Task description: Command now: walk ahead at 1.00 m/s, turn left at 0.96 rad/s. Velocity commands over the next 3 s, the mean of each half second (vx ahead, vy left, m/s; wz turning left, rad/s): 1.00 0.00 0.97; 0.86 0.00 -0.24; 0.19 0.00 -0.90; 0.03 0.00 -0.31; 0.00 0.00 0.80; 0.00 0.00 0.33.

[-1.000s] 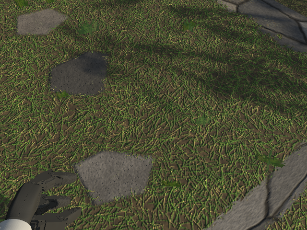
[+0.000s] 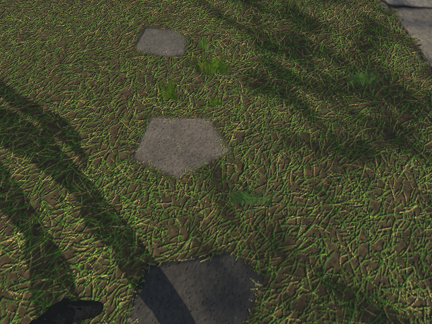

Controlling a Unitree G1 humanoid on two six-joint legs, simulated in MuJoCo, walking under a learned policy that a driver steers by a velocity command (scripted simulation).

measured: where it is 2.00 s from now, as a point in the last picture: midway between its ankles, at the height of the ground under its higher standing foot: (126, 162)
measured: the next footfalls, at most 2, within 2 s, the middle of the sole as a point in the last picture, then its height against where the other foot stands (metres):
left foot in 0.38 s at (180, 309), level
right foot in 0.80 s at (153, 183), level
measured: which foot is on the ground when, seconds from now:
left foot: up 0.00-0.36, down 0.38-0.82, up 0.84-1.00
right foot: down 0.00-0.36, up 0.38-0.78, down 0.80-1.00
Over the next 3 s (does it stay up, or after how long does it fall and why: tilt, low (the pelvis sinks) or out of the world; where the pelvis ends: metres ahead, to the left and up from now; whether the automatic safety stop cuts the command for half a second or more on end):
stays up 1.06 0.28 0.02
